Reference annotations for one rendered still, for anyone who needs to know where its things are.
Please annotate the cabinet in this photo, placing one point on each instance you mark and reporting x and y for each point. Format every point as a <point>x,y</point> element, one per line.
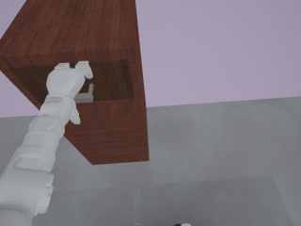
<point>68,31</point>

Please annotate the drawer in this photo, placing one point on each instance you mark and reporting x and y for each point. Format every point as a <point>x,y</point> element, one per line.
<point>112,79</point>

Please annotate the left robot forearm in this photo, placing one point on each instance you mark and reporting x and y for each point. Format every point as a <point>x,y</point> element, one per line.
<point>37,151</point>

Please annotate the handle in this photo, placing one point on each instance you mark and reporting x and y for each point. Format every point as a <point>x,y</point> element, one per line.
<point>86,97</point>

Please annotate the robot left hand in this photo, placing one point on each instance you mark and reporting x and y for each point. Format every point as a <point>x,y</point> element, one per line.
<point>68,81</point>

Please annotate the robot left upper arm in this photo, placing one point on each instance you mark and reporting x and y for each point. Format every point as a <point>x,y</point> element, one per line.
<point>24,193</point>

